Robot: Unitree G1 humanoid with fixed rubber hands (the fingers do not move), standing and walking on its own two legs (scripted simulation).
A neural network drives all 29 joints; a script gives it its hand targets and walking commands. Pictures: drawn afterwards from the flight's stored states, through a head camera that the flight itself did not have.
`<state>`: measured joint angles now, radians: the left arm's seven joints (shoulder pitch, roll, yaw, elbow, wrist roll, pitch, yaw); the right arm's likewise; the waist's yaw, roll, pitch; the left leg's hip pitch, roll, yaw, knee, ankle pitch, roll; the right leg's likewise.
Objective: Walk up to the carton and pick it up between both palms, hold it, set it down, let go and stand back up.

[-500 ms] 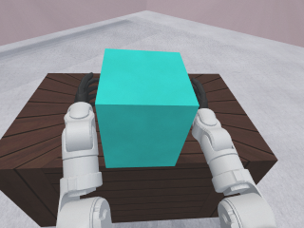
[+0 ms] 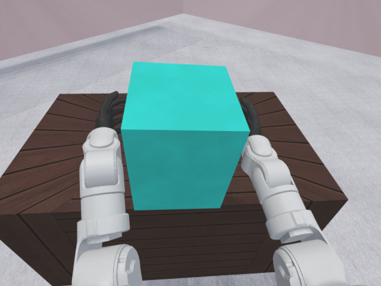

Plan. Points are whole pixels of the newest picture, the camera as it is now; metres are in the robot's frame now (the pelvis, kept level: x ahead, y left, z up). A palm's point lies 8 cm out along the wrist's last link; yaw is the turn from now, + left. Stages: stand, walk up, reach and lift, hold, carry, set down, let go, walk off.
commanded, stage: hold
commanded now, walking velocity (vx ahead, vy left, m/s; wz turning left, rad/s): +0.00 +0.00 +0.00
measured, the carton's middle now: (179, 139) +0.39 +0.01 +0.14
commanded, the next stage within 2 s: none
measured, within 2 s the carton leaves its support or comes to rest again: neither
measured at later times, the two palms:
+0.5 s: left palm (104, 128) +0.36 +0.16 +0.20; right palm (249, 134) +0.35 -0.13 +0.18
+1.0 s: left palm (105, 130) +0.36 +0.16 +0.20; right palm (250, 136) +0.35 -0.13 +0.18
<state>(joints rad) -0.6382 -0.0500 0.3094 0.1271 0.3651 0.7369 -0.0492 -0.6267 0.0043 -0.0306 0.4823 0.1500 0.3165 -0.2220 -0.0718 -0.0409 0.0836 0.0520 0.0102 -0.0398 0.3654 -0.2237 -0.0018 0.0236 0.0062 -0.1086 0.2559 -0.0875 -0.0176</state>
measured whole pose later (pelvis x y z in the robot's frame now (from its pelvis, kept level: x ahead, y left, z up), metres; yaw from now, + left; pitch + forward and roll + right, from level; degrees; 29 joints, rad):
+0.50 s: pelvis +0.00 +0.00 +0.00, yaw +0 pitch -11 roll -1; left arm -0.65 -0.05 0.31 0.14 0.37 0.74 -0.05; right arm -0.63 0.01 -0.04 0.49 0.15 0.32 -0.22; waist -0.07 -0.04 0.07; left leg 0.05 0.01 -0.04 0.36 -0.22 0.00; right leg 0.02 0.00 -0.11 0.26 -0.09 -0.02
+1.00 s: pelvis +0.00 +0.00 +0.00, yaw +0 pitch -11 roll -1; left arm -0.61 -0.05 0.29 0.09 0.35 0.74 -0.04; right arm -0.59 0.00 -0.02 0.44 0.16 0.31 -0.23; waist -0.07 -0.04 0.08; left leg 0.05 0.01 -0.04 0.38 -0.23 0.00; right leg 0.02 0.00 -0.11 0.26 -0.09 -0.01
